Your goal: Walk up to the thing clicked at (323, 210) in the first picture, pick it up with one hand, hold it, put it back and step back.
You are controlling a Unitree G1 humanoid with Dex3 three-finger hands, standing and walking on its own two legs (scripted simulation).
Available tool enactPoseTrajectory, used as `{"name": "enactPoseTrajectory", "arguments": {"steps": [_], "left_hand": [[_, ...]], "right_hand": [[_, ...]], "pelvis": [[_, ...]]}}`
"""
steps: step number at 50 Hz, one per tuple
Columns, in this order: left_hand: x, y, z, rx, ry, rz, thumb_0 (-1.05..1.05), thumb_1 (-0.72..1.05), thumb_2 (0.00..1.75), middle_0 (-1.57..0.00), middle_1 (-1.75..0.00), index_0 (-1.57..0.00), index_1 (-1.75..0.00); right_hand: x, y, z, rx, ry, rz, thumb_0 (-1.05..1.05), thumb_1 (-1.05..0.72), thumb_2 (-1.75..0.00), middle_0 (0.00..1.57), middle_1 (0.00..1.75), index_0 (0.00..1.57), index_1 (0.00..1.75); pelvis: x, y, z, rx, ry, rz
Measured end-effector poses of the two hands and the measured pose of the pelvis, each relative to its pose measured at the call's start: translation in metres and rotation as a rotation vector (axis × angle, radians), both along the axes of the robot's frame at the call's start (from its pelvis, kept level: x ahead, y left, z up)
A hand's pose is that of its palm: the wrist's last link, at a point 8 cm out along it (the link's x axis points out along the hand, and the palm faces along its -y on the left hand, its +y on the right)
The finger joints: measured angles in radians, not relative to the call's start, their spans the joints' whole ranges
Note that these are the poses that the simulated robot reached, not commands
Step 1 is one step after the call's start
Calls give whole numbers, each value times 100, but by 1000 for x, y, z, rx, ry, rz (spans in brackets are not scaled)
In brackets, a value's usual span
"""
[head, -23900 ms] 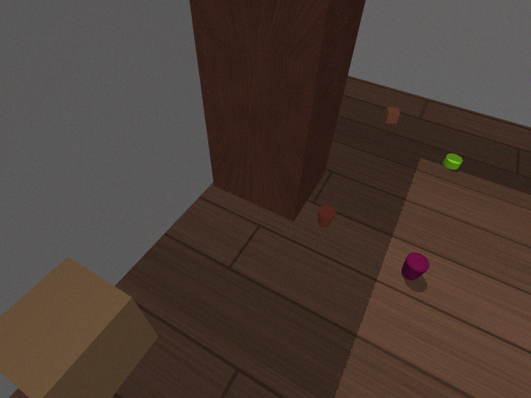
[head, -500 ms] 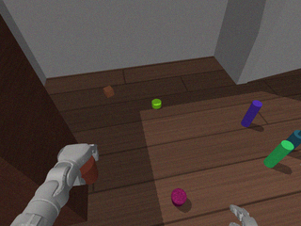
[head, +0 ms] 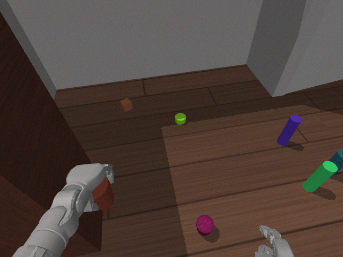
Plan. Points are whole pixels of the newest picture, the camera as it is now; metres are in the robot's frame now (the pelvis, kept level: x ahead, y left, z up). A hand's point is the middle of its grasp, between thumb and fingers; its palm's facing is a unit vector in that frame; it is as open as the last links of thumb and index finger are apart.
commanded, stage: hold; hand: left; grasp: from above
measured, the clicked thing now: (99, 194) +0.31 +0.22 -0.07
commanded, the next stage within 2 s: crouch in 0.36 s
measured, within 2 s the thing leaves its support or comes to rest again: neither
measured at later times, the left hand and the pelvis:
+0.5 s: hand (91, 191) +0.30 +0.22 -0.03, palm faces -0.45 -0.06 -0.89, open 9.7 cm; pelvis +0.00 +0.00 +0.00, yaw +0 degrees
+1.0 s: hand (100, 204) +0.32 +0.25 -0.17, palm faces -0.42 +0.03 -0.91, open 9.8 cm; pelvis -0.03 +0.00 -0.08, yaw +1 degrees
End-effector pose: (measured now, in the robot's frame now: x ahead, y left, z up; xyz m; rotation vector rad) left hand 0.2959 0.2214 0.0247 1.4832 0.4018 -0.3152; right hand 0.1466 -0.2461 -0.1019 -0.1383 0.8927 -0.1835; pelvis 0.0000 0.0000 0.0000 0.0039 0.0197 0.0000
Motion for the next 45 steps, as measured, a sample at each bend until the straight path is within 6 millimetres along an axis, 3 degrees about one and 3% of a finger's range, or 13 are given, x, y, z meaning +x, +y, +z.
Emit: {"name": "enactPoseTrajectory", "arguments": {"steps": [31,37,45], "left_hand": [[3,7,-2,9,-2,-1,1,-3,73,-56,-96,-58,-91],[0,9,-26,23,3,2,1,-2,74,-54,-98,-56,-93],[7,16,-89,73,5,-28,1,-2,74,-52,-99,-54,-94]], "right_hand": [[-11,-2,-1,-8,36,-19,1,-90,-90,20,30,21,30],[-18,-5,-5,-21,60,-10,1,-90,-90,20,30,21,30],[-49,-21,-37,-80,159,1,0,-90,-90,20,30,21,30]], "pelvis": [[1,1,1,-1,-2,2],[-4,0,-3,-2,28,10],[-19,-1,-36,-16,171,24]]}}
